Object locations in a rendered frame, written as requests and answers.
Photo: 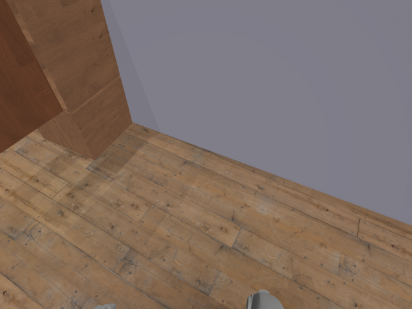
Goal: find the robot right thigh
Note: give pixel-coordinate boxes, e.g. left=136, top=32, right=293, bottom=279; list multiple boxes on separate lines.
left=246, top=292, right=284, bottom=309

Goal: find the cupboard door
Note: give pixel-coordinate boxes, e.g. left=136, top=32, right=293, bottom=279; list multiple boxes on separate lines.
left=0, top=0, right=63, bottom=153

